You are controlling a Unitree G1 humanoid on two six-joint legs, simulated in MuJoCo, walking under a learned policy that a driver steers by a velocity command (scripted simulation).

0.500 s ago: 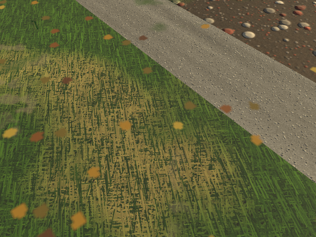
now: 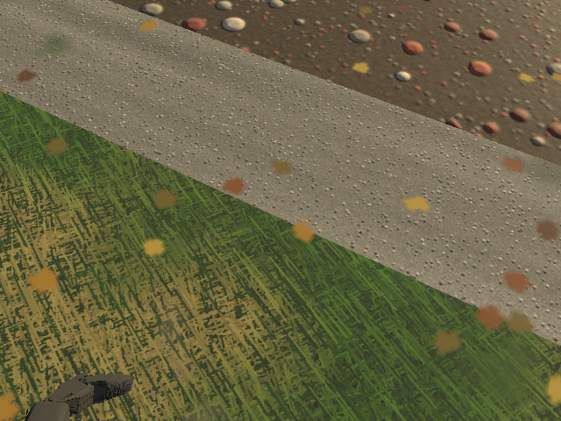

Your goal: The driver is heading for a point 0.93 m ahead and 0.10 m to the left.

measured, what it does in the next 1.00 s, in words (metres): walks ahead, turning left: right foot, then left foot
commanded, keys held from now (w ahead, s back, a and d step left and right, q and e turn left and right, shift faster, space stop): w+e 0.12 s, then w+q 0.88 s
